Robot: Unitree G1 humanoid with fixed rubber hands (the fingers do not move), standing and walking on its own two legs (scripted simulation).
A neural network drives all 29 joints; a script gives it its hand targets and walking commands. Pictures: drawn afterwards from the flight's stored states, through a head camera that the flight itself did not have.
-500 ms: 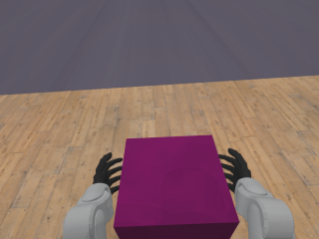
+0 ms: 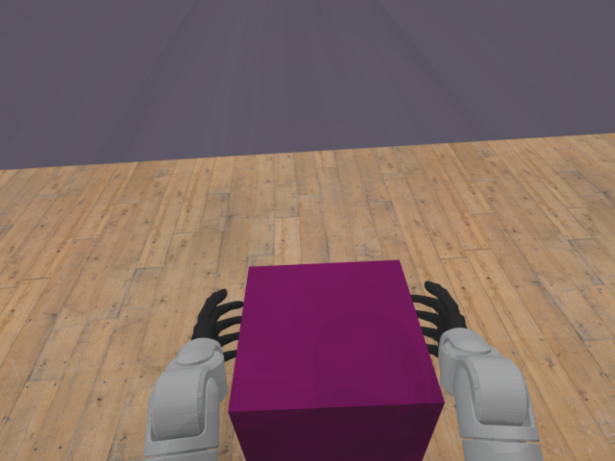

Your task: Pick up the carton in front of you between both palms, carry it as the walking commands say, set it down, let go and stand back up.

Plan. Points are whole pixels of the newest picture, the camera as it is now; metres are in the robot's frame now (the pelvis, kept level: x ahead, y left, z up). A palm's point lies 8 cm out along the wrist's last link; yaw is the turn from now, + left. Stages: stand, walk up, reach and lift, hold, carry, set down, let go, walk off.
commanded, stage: carry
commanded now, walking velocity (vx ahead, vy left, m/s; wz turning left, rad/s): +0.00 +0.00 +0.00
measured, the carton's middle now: (329, 378) +0.25 +0.00 -0.03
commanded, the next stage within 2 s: hold in 0.86 s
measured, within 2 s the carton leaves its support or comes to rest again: neither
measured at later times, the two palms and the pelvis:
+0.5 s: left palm (219, 335) +0.29 +0.15 +0.04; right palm (441, 327) +0.29 -0.15 +0.04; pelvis -0.01 +0.00 +0.00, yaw +0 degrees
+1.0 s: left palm (220, 336) +0.28 +0.14 +0.04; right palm (446, 330) +0.28 -0.16 +0.04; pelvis +0.00 -0.01 +0.01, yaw -1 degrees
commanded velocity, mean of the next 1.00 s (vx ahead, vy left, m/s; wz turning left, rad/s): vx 0.00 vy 0.00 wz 0.00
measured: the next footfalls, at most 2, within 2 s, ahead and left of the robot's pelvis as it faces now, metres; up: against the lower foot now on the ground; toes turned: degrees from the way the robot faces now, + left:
none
